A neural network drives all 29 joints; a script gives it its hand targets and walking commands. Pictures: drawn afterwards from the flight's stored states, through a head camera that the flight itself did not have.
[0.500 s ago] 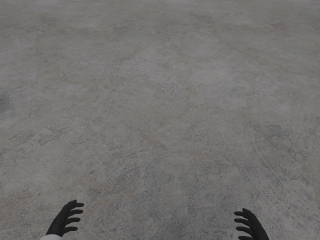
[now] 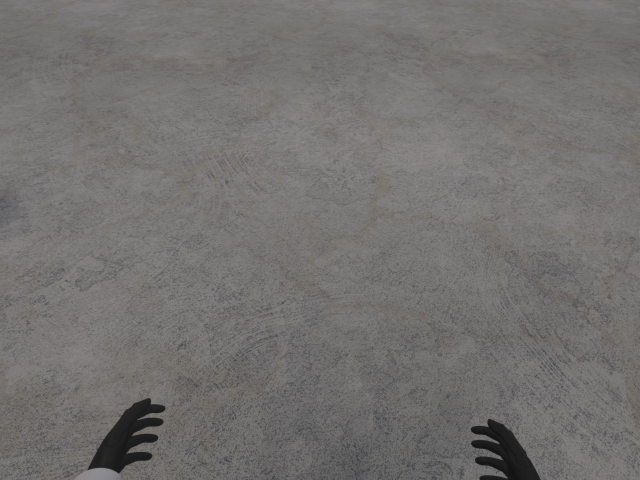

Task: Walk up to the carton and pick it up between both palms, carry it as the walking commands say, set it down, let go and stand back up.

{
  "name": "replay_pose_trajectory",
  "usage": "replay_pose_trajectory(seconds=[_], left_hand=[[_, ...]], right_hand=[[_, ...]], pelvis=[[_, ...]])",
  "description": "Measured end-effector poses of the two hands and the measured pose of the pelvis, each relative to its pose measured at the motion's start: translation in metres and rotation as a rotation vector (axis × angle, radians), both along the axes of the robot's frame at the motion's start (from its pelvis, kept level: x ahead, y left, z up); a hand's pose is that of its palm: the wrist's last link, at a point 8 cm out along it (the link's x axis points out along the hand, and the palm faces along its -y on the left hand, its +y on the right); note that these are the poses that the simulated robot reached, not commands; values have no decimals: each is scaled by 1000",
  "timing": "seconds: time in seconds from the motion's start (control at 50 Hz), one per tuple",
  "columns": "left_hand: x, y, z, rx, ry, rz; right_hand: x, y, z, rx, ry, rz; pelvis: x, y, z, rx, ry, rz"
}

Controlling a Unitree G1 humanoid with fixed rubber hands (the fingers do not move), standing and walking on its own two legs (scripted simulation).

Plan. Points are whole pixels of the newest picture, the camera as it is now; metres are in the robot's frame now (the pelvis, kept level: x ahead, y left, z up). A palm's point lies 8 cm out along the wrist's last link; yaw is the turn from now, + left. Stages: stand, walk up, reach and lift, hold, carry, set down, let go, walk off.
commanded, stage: stand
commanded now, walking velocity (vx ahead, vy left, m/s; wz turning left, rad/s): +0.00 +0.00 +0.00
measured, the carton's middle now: out of the picture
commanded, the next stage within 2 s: walk up in 0.78 s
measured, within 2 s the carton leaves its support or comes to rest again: neither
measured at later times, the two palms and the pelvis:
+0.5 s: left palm (104, 475) +0.15 +0.26 -0.06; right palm out of the picture +0.13 -0.25 -0.08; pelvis -0.01 +0.00 +0.00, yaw +0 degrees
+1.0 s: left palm (100, 475) +0.15 +0.26 -0.06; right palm out of the picture +0.13 -0.25 -0.09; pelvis -0.01 +0.00 +0.00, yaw +0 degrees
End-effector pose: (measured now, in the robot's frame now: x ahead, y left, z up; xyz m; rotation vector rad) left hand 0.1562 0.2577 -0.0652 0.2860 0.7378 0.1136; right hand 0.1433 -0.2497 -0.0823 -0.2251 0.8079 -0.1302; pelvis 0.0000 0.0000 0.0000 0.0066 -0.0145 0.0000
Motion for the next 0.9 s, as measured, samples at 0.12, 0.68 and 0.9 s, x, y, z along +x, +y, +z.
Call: replay_pose_trajectory(seconds=[0.12,0.68,0.9], left_hand=[[-3,0,-1,-4,-4,0],[-9,4,3,11,-10,-1],[-9,5,3,13,-11,-2]], right_hand=[[-3,-1,2,-7,-2,-1],[-14,-1,-3,-2,14,-5],[-16,-2,-4,-4,21,-7]], pelvis=[[-3,0,0,0,-5,0],[-10,1,0,-1,-10,1],[-10,1,0,-1,-11,1]])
